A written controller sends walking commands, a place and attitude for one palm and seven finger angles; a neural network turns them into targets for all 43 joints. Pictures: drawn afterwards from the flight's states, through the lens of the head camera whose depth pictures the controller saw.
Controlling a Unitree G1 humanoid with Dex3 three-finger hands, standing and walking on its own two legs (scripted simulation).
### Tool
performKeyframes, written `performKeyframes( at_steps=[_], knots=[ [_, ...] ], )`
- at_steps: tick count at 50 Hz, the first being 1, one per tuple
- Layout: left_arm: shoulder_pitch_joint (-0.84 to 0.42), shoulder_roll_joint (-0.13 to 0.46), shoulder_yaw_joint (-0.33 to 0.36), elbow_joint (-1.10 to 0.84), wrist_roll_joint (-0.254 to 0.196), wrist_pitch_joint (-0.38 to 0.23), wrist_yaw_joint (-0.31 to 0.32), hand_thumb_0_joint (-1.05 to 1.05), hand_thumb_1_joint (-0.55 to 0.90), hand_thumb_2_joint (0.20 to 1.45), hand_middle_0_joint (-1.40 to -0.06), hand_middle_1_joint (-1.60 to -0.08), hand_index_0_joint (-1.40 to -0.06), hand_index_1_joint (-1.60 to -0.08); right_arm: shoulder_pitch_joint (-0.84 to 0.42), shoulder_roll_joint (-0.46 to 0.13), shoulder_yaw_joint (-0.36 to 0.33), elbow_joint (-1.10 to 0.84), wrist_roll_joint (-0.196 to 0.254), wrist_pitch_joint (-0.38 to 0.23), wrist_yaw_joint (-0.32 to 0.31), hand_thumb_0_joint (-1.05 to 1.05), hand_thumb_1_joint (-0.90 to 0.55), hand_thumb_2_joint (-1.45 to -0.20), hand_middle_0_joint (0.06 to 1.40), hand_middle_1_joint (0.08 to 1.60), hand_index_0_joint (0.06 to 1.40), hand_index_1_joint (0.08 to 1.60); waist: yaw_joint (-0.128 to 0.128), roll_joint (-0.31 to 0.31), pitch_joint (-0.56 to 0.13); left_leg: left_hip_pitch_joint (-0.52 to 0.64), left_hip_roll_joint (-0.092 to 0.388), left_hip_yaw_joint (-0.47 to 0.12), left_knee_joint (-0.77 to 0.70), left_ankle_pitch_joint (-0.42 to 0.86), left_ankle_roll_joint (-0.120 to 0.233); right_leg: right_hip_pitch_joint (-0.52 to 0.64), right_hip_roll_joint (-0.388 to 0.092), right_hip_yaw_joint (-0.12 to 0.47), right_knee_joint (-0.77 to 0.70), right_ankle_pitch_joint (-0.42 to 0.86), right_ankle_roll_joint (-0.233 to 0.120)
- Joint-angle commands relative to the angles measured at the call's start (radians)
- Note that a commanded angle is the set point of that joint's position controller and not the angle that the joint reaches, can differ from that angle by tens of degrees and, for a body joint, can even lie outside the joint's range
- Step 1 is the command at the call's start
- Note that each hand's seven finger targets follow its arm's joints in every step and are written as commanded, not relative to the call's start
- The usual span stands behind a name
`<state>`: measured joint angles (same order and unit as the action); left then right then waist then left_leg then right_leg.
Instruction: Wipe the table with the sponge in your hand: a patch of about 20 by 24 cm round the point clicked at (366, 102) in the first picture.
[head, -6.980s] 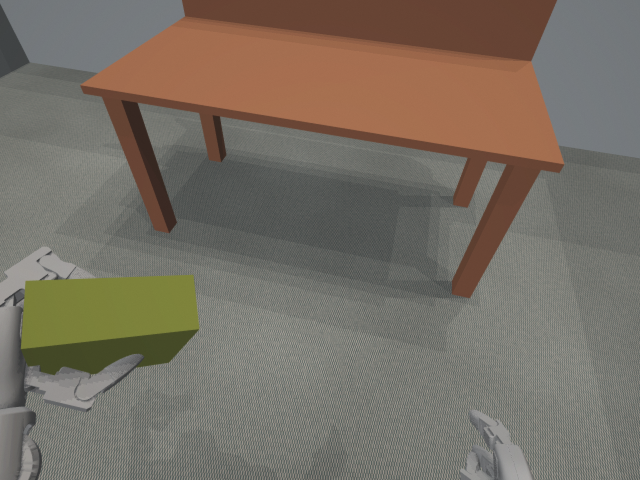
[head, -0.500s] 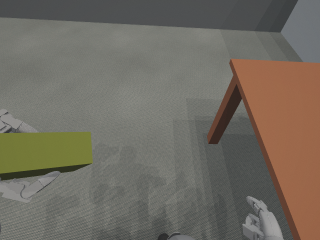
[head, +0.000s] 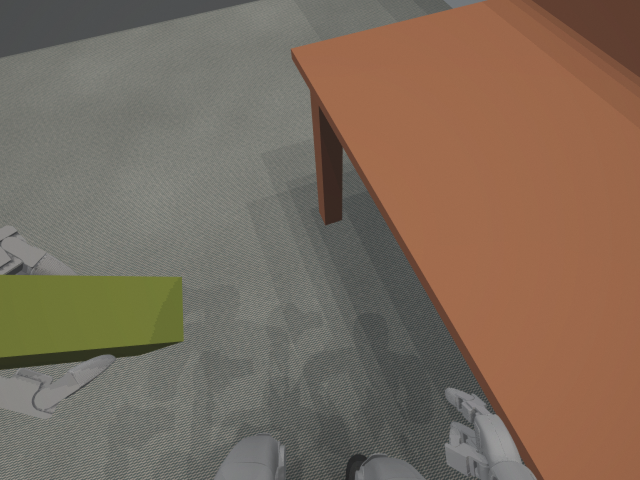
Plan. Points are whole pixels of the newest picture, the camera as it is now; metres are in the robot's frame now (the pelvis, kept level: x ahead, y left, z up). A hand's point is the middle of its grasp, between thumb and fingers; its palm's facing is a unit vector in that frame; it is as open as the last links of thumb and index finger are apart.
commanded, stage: turn to face it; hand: left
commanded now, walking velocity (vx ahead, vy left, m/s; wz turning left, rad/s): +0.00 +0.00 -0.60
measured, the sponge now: (108, 323) +0.23 +0.19 +0.15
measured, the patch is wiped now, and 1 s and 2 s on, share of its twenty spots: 0.00 0.00 0.00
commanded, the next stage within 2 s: none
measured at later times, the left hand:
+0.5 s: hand (178, 333) +0.22 +0.12 +0.17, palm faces +0.15 -0.85 -0.51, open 9.6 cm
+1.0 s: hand (226, 384) +0.18 +0.07 +0.18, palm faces -0.07 -0.90 -0.42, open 9.6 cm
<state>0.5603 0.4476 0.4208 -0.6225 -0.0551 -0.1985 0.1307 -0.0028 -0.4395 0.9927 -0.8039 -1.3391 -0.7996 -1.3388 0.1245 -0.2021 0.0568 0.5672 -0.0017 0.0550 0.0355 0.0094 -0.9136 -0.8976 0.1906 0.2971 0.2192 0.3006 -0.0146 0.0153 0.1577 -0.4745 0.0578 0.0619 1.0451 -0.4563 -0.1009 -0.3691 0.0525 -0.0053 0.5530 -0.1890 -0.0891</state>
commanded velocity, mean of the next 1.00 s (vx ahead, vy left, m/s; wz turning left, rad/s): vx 0.00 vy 0.00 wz -0.60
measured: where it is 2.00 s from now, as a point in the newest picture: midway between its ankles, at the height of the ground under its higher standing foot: outside the picture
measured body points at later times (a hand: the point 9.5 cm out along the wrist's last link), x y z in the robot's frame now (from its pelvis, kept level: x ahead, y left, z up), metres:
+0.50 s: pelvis -0.06 -0.04 -0.01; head -0.02 -0.08 +0.43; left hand +0.21 +0.16 +0.20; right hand +0.09 -0.23 -0.11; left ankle -0.03 +0.14 -0.72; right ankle -0.05 -0.13 -0.73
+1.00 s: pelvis -0.13 -0.02 +0.00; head -0.10 -0.04 +0.45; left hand +0.18 +0.12 +0.20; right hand -0.06 -0.27 -0.09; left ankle -0.05 +0.08 -0.73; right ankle -0.14 -0.12 -0.67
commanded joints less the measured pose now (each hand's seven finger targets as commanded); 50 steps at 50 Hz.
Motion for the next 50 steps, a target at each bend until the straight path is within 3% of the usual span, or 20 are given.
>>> performKeyframes(
  at_steps=[1,5,8,9,11,12,13,16,22,23,24,25,28,36,40,42,43,44,47,50],
  knots=[
    [0.009,0.126,0.143,-0.139,-0.019,-0.026,0.042,0.0,0.1,1.3,-1.2,-1.6,-1.2,-1.6,-0.068,-0.106,-0.087,-0.17,0.012,-0.027,-0.031,0.0,-0.9,-0.9,0.2,0.3,0.2,0.3,0.051,-0.144,-0.339,0.046,0.004,-0.041,-0.187,-0.007,0.013,0.23,-0.292,0.381,-0.212,0.212,-0.089],
    [-0.065,0.107,0.085,-0.116,-0.001,-0.01,0.038,0.0,0.1,1.3,-1.2,-1.6,-1.2,-1.6,-0.053,-0.103,-0.078,-0.173,0.011,-0.007,-0.034,0.0,-0.9,-0.9,0.2,0.3,0.2,0.3,0.058,-0.174,-0.321,0.17,-0.022,-0.029,-0.374,-0.008,0.039,0.132,-0.263,0.433,-0.268,0.017,-0.067],
    [-0.141,0.103,0.047,-0.134,0.011,-0.007,0.03,0.0,0.1,1.3,-1.2,-1.6,-1.2,-1.6,-0.027,-0.106,-0.081,-0.17,0.009,-0.003,-0.04,0.0,-0.9,-0.9,0.2,0.3,0.2,0.3,0.046,-0.108,-0.314,0.381,0.013,-0.004,-0.642,0.074,0.072,0.012,-0.196,0.411,-0.234,-0.074,0.01],
    [-0.187,0.102,0.038,-0.159,0.013,-0.014,0.025,0.0,0.1,1.3,-1.2,-1.6,-1.2,-1.6,-0.022,-0.119,-0.087,-0.175,0.004,-0.008,-0.045,0.0,-0.9,-0.9,0.2,0.3,0.2,0.3,0.041,-0.04,-0.292,0.44,0.091,-0.055,-0.707,0.054,0.11,-0.077,-0.146,0.385,-0.174,-0.134,0.043],
    [-0.241,0.139,0.076,-0.183,0.021,-0.027,0.026,0.0,0.1,1.3,-1.2,-1.6,-1.2,-1.6,-0.055,-0.119,-0.086,-0.19,0.004,-0.025,-0.058,0.0,-0.9,-0.9,0.2,0.3,0.2,0.3,0.057,0.261,-0.259,0.439,0.35,-0.216,-0.8,0.141,0.215,-0.221,-0.012,0.154,0.225,-0.263,0.11],
    [-0.238,0.119,0.062,-0.171,0.033,-0.025,0.026,0.0,0.1,1.3,-1.2,-1.6,-1.2,-1.6,-0.059,-0.09,-0.086,-0.201,0.007,-0.038,-0.062,0.0,-0.9,-0.9,0.2,0.3,0.2,0.3,0.058,0.272,-0.232,0.279,0.412,-0.216,-0.83,0.102,0.252,-0.155,-0.026,0.062,0.478,-0.283,0.126],
    [-0.237,0.097,0.04,-0.157,0.036,-0.023,0.021,0.0,0.1,1.3,-1.2,-1.6,-1.2,-1.6,-0.046,-0.091,-0.093,-0.202,0.008,-0.046,-0.06,0.0,-0.9,-0.9,0.2,0.3,0.2,0.3,0.043,0.238,-0.179,0.207,0.402,-0.181,-0.813,0.166,0.269,-0.15,-0.059,0.057,0.581,-0.263,0.135],
    [-0.255,0.061,-0.014,-0.181,0.031,-0.015,0.016,0.0,0.1,1.3,-1.2,-1.6,-1.2,-1.6,-0.015,-0.111,-0.095,-0.194,0.029,-0.082,-0.043,0.0,-0.9,-0.9,0.2,0.3,0.2,0.3,0.047,0.21,-0.158,0.307,0.328,0.051,-0.696,0.464,0.19,-0.153,-0.09,-0.047,0.408,-0.27,0.151],
    [-0.244,0.102,0.035,-0.137,0.024,-0.011,0.015,0.0,0.1,1.3,-1.2,-1.6,-1.2,-1.6,0.027,-0.14,-0.097,-0.195,0.021,-0.127,-0.026,0.0,-0.9,-0.9,0.2,0.3,0.2,0.3,0.031,0.183,-0.215,0.284,0.277,0.094,-0.4,0.567,0.092,0.191,-0.052,-0.117,-0.067,-0.002,0.124],
    [-0.23,0.139,0.069,-0.115,0.027,-0.015,0.019,0.0,0.1,1.3,-1.2,-1.6,-1.2,-1.6,0.035,-0.119,-0.094,-0.196,0.027,-0.123,-0.024,0.0,-0.9,-0.9,0.2,0.3,0.2,0.3,0.029,0.015,-0.249,0.212,0.204,0.133,-0.218,0.413,0.057,0.274,-0.156,0.022,-0.118,0.274,0.069],
    [-0.194,0.19,0.122,-0.105,0.022,-0.024,0.03,0.0,0.1,1.3,-1.2,-1.6,-1.2,-1.6,0.002,-0.087,-0.081,-0.215,0.023,-0.115,-0.028,0.0,-0.9,-0.9,0.2,0.3,0.2,0.3,0.045,-0.242,-0.267,-0.031,0.066,0.113,-0.018,-0.068,0.01,0.4,-0.33,0.329,-0.11,0.76,-0.04],
    [-0.123,0.19,0.149,-0.096,-0.008,-0.011,0.028,0.0,0.1,1.3,-1.2,-1.6,-1.2,-1.6,-0.018,-0.106,-0.097,-0.221,0.028,-0.101,-0.029,0.0,-0.9,-0.9,0.2,0.3,0.2,0.3,0.056,-0.311,-0.328,-0.054,0.035,-0.024,0.126,-0.174,0.005,0.356,-0.378,0.459,-0.143,0.791,-0.056],
    [-0.004,0.163,0.171,-0.19,-0.031,-0.022,0.028,0.0,0.1,1.3,-1.2,-1.6,-1.2,-1.6,-0.053,-0.064,-0.048,-0.206,0.005,-0.043,-0.01,0.0,-0.9,-0.9,0.2,0.3,0.2,0.3,0.039,-0.071,-0.37,-0.117,0.044,-0.089,0.193,-0.049,-0.005,0.409,-0.323,0.352,-0.095,0.615,-0.08],
    [-0.052,0.138,0.119,-0.14,-0.022,0.005,0.036,0.0,0.1,1.3,-1.2,-1.6,-1.2,-1.6,-0.095,-0.089,-0.049,-0.178,0.007,0.005,-0.018,0.0,-0.9,-0.9,0.2,0.3,0.2,0.3,0.068,-0.178,-0.343,0.126,-0.02,-0.042,-0.292,-0.022,0.02,0.172,-0.275,0.442,-0.265,0.061,-0.089],
    [-0.168,0.103,0.046,-0.116,0.005,0.021,0.028,0.0,0.1,1.3,-1.2,-1.6,-1.2,-1.6,-0.052,-0.094,-0.058,-0.167,0.005,0.015,-0.022,0.0,-0.9,-0.9,0.2,0.3,0.2,0.3,0.052,-0.157,-0.319,0.354,-0.023,0.0,-0.588,0.064,0.056,0.024,-0.216,0.427,-0.293,-0.137,-0.017],
    [-0.209,0.1,0.031,-0.138,0.008,0.008,0.019,0.0,0.1,1.3,-1.2,-1.6,-1.2,-1.6,-0.05,-0.114,-0.07,-0.178,0.001,0.0,-0.033,0.0,-0.9,-0.9,0.2,0.3,0.2,0.3,0.047,-0.002,-0.285,0.481,0.138,-0.094,-0.756,0.067,0.125,-0.119,-0.108,0.359,-0.125,-0.178,0.052],
    [-0.249,0.092,0.028,-0.178,0.017,0.002,0.014,0.0,0.1,1.3,-1.2,-1.6,-1.2,-1.6,-0.065,-0.137,-0.081,-0.201,-0.001,-0.007,-0.032,0.0,-0.9,-0.9,0.2,0.3,0.2,0.3,0.051,0.17,-0.241,0.484,0.292,-0.21,-0.783,0.138,0.183,-0.216,-0.017,0.243,0.071,-0.258,0.093],
    [-0.275,0.121,0.054,-0.193,0.032,-0.004,0.02,0.0,0.1,1.3,-1.2,-1.6,-1.2,-1.6,-0.083,-0.106,-0.07,-0.202,0.004,-0.019,-0.041,0.0,-0.9,-0.9,0.2,0.3,0.2,0.3,0.06,0.309,-0.239,0.348,0.409,-0.246,-0.852,0.079,0.243,-0.192,-0.019,0.097,0.404,-0.289,0.117],
    [-0.232,0.078,0.01,-0.166,0.033,0.005,0.014,0.0,0.1,1.3,-1.2,-1.6,-1.2,-1.6,-0.059,-0.102,-0.089,-0.203,0.018,-0.048,-0.043,0.0,-0.9,-0.9,0.2,0.3,0.2,0.3,0.041,0.168,-0.152,0.253,0.383,-0.094,-0.766,0.271,0.257,-0.213,-0.082,0.034,0.647,-0.28,0.144],
    [-0.215,0.056,-0.014,-0.172,0.021,0.002,0.017,0.0,0.1,1.3,-1.2,-1.6,-1.2,-1.6,-0.009,-0.128,-0.096,-0.191,0.025,-0.074,-0.033,0.0,-0.9,-0.9,0.2,0.3,0.2,0.3,0.032,0.217,-0.156,0.277,0.334,0.031,-0.718,0.439,0.187,-0.132,-0.096,-0.07,0.424,-0.266,0.159]
  ],
)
